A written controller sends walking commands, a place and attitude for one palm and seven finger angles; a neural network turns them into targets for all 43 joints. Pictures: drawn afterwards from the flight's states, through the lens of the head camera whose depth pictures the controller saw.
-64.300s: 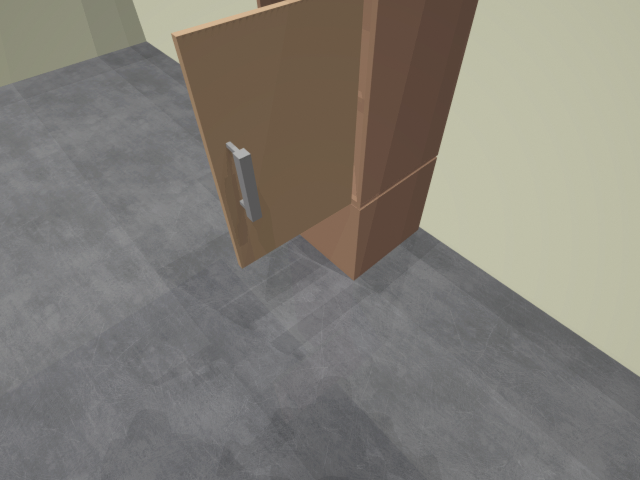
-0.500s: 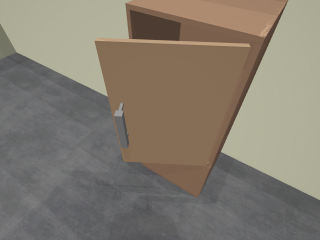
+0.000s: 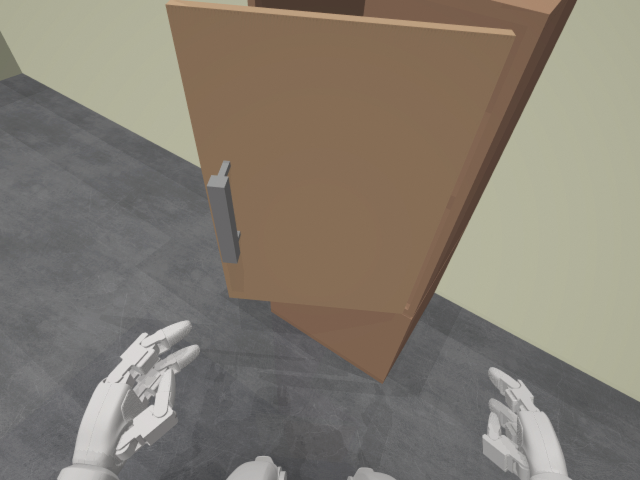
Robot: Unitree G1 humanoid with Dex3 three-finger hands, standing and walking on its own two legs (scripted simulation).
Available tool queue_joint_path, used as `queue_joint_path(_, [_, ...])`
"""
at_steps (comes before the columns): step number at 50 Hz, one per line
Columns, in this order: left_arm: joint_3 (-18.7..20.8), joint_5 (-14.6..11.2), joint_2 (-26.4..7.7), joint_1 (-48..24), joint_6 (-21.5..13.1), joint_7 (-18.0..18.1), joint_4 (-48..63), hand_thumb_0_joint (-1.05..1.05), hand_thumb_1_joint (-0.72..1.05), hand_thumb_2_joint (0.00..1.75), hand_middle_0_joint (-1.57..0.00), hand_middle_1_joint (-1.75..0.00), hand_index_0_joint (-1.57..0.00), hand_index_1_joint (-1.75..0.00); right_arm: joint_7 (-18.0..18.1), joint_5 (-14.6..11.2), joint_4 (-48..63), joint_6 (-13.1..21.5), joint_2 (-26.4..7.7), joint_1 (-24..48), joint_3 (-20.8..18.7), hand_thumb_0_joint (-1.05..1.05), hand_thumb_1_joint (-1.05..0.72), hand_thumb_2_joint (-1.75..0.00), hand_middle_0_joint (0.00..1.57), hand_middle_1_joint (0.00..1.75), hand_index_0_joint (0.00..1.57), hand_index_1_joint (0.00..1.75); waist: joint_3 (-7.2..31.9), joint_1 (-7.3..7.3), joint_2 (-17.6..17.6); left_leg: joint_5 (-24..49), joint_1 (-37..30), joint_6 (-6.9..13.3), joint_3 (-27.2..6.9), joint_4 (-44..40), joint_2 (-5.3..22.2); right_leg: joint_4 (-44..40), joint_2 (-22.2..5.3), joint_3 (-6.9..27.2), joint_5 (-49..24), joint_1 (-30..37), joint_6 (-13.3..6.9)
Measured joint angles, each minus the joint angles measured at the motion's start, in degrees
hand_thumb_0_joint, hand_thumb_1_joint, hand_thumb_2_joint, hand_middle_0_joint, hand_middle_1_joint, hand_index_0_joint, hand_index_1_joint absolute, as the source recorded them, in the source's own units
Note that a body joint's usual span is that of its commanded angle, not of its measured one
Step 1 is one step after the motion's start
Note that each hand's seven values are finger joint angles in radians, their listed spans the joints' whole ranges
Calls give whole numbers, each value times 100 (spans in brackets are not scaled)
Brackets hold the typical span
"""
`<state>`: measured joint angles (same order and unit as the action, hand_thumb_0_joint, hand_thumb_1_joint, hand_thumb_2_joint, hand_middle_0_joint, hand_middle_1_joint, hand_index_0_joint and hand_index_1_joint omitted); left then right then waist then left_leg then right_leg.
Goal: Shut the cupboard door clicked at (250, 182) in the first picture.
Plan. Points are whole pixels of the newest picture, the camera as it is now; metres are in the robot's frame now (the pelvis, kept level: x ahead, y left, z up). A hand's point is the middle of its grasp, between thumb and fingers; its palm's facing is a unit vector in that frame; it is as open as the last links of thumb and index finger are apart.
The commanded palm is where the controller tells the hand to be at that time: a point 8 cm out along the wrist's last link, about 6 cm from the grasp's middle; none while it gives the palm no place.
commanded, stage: raise the hand and make a fist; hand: left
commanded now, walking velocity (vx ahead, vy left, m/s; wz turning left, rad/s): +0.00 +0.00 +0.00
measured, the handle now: (228, 213) +0.51 +0.17 +0.02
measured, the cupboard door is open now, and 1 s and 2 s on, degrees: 30 30 30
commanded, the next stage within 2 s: bring the fist close to the handle in 1.56 s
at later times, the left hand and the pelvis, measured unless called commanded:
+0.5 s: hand (160, 392) +0.22 +0.19 +0.02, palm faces +0.03 -1.00 -0.02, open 4.1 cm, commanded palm +0.19 +0.24 +0.02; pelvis +0.03 +0.00 -0.03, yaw +0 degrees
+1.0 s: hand (152, 396) +0.22 +0.20 +0.01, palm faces -0.04 -1.00 -0.01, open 3.1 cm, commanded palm +0.20 +0.26 +0.03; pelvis +0.01 +0.02 -0.03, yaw +1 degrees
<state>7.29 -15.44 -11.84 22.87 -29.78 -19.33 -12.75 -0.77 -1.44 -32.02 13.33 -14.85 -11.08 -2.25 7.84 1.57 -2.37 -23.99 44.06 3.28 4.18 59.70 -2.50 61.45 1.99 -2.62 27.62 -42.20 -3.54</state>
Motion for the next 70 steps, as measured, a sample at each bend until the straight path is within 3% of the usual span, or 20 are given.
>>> queue_joint_path(2, [25,-71,-54,359,118,-87,-38,0,90,90,-40,-51,-40,-51,22,-9,283,0,-84,34,-50,1,-91,-89,20,30,20,30,10,-102,-49,-191,441,37,-69,453,37,386,28,-98,176,-393,-50])
queue_joint_path(5, [29,-140,-81,958,87,154,389,1,90,90,-45,-57,-45,-57,77,30,479,99,-192,53,-98,1,-91,-89,20,30,20,30,59,-294,-28,-429,1021,17,-225,1012,81,809,64,-287,391,-871,-125])
queue_joint_path(8, [-24,-184,-140,1257,-331,406,1256,2,90,90,-50,-63,-51,-63,151,70,348,239,-213,157,-49,1,-91,-89,20,30,20,30,83,-490,103,-613,1398,-25,-404,1417,109,1062,98,-484,550,-1134,-177])
queue_joint_path(11, [-70,-216,-146,991,-739,342,1853,3,90,91,-56,-69,-56,-69,204,81,126,285,-129,354,97,1,-91,-89,20,30,20,30,123,-566,331,-718,1673,-41,-537,1675,126,1204,123,-625,635,-1327,-190])
queue_joint_path(14, [-64,-201,-181,405,-490,1,1898,2,90,91,-61,-75,-61,-75,250,8,48,140,109,471,251,1,-91,-89,20,30,20,30,164,-532,466,-752,1860,-52,-525,1762,162,1281,151,-615,655,-1524,-169])
queue_joint_path(17, [-65,-198,-263,-10,538,-359,1592,1,90,91,-66,-81,-67,-81,278,-118,134,-147,361,362,358,1,-91,-89,20,30,20,30,148,-429,489,-717,1810,-47,-419,1602,183,1190,164,-498,611,-1543,-135])
queue_joint_path(19, [1,-229,-279,7,1199,-411,1477,1,90,90,-70,-85,-71,-85,283,-152,199,-320,468,191,396,1,-91,-89,20,30,20,30,159,-336,471,-682,1667,-38,-337,1404,184,1046,165,-399,569,-1449,-82])
queue_joint_path(21, [130,-280,-243,225,1470,-264,1522,2,90,90,-74,-89,-74,-89,287,-138,223,-408,515,-8,377,1,-90,-89,21,30,20,30,177,-275,442,-652,1482,-32,-272,1204,195,872,183,-314,518,-1301,-49])
queue_joint_path(23, [275,-339,-185,513,1331,-21,1658,2,90,90,-78,-93,-78,-92,293,-97,197,-407,498,-194,308,1,-90,-89,21,30,20,30,196,-258,416,-635,1319,-23,-238,1053,202,718,200,-264,477,-1151,-48])
queue_joint_path(26, [392,-366,-106,816,717,259,1839,2,90,90,-83,-99,-83,-98,288,-40,127,-335,346,-368,191,1,-90,-89,21,30,20,30,226,-263,417,-628,1258,11,-245,990,181,626,187,-264,462,-1068,-50])
queue_joint_path(29, [321,-354,-67,788,171,246,1797,2,90,90,-88,-105,-89,-105,283,2,76,-265,112,-363,119,1,-90,-89,20,30,20,30,233,-256,453,-653,1442,61,-279,1152,149,751,153,-314,498,-1211,-29])
queue_joint_path(31, [171,-328,-69,657,54,117,1666,2,90,91,-92,-109,-92,-109,297,-11,77,-240,-9,-298,87,1,-90,-89,20,30,20,30,218,-246,462,-675,1596,92,-284,1292,144,875,139,-333,521,-1349,-7])
queue_joint_path(36, [-156,-152,-218,399,399,2,1587,2,90,91,-101,-119,-102,-119,342,-58,223,-265,-38,-152,53,1,-91,-89,20,30,20,30,157,-210,397,-677,1713,154,-245,1422,167,983,150,-309,495,-1467,28])
queue_joint_path(44, [81,-163,-250,449,483,627,1920,2,90,90,-116,-135,-117,-135,279,-41,469,-451,177,-170,262,1,-91,-89,20,30,20,30,276,-202,456,-531,1283,184,-271,1051,128,548,131,-302,316,-999,103])
queue_joint_path(52, [-220,27,-317,72,781,339,1305,2,90,91,-126,-146,-127,-146,271,-4,594,-404,117,-208,500,1,-90,-89,21,30,20,30,188,-210,432,-463,1294,215,-315,1008,91,470,99,-347,254,-972,132])
queue_joint_path(59, [53,-93,-401,-39,483,513,1656,2,90,90,-129,-149,-130,-149,210,33,445,-420,79,-288,436,1,-90,-89,21,30,20,30,168,-189,442,-493,1209,195,-331,987,101,414,117,-352,262,-874,135])
queue_joint_path(67, [-54,-78,-351,-114,978,274,1166,2,90,91,-130,-150,-130,-150,232,-43,484,-507,4,-403,402,1,-90,-89,20,30,20,30,198,-142,499,-471,1123,221,-275,840,100,309,119,-284,244,-825,143])
queue_joint_path(70, [-78,-86,-353,-42,849,331,1281,2,90,90,-130,-150,-130,-150,250,-10,486,-462,21,-427,377,1,-90,-89,20,30,20,30,171,-133,433,-488,1122,200,-268,846,114,328,133,-275,261,-837,120])
